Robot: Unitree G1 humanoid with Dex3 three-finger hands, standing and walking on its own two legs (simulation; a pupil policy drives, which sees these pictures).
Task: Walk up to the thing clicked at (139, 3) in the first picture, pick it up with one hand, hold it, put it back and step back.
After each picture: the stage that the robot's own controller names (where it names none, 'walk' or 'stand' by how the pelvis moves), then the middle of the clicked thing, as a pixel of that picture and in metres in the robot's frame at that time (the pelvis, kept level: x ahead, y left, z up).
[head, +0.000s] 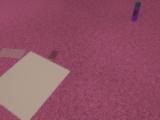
stand; (135, 12) +1.90 -0.66 -0.65
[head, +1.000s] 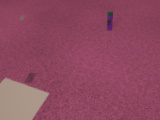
walk; (109, 21) +1.86 -0.16 -0.62
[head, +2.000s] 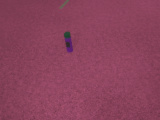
walk; (68, 42) +1.31 +0.27 -0.65
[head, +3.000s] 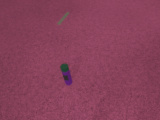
walk; (66, 74) +0.86 +0.28 -0.65
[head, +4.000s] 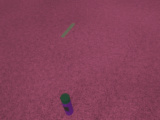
walk; (67, 105) +0.57 +0.23 -0.65
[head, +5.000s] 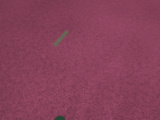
stand; out of the picture +0.41 +0.16 -0.64
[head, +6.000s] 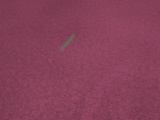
stand; out of the picture +0.40 +0.18 -0.65
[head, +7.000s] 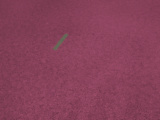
stand; out of the picture +0.37 +0.20 -0.65
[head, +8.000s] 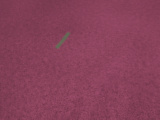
stand; out of the picture +0.37 +0.19 -0.66
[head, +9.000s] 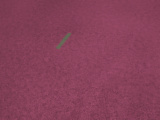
stand; out of the picture +0.38 +0.19 -0.66
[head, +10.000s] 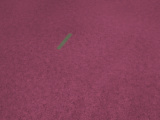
stand; out of the picture +0.37 +0.19 -0.66
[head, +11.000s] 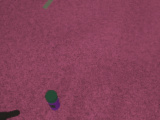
go down; (53, 101) +0.41 +0.18 -0.55
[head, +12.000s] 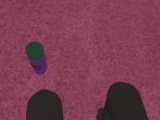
go down; (37, 60) +0.48 +0.18 -0.28
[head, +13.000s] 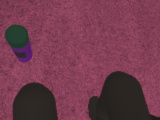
close in; (21, 46) +0.48 +0.19 -0.24
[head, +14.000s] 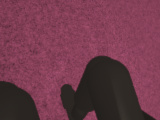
close in; out of the picture +0.47 +0.23 -0.17
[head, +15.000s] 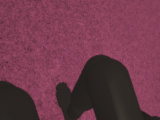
lift; out of the picture +0.47 +0.24 -0.17
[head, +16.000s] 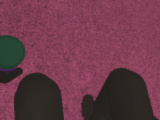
lift; (5, 59) +0.36 +0.23 -0.11
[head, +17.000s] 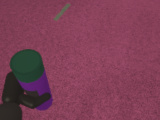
lift; (36, 85) +0.31 +0.17 +0.05
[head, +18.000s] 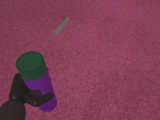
hold; (40, 86) +0.32 +0.16 +0.04
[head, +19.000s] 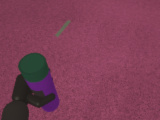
hold; (43, 87) +0.32 +0.16 +0.04
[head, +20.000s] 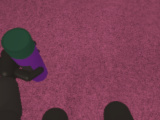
crouch; (30, 60) +0.41 +0.17 -0.03
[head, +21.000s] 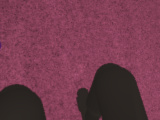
lower; out of the picture +0.49 +0.22 -0.12
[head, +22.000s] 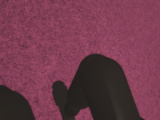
lower; out of the picture +0.48 +0.25 -0.18
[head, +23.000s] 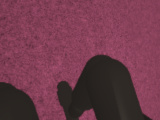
lower; out of the picture +0.47 +0.25 -0.18
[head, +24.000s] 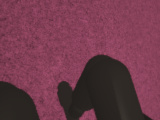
lower; out of the picture +0.46 +0.25 -0.18
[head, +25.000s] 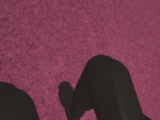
lower; out of the picture +0.46 +0.24 -0.18
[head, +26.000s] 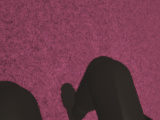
open; out of the picture +0.45 +0.22 -0.18
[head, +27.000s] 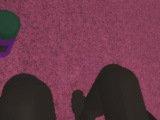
stand; (2, 38) +0.45 +0.21 -0.20
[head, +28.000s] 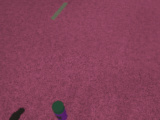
stand; (60, 112) +0.39 +0.16 -0.54
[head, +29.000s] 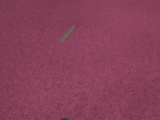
stand; out of the picture +0.38 +0.16 -0.60
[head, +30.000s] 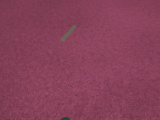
stand; out of the picture +0.38 +0.15 -0.60
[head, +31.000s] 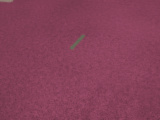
stand; out of the picture +0.41 +0.15 -0.65
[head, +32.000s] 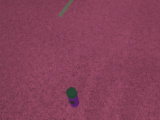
walk; (73, 98) +0.48 +0.13 -0.63
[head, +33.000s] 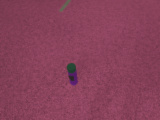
walk; (72, 74) +0.72 +0.15 -0.63
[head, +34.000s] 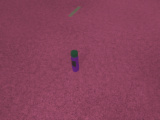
stand; (74, 61) +1.04 +0.13 -0.64
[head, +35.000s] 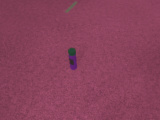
stand; (72, 59) +1.02 +0.15 -0.65
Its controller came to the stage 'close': yes
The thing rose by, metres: 0.69
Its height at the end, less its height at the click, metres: +0.00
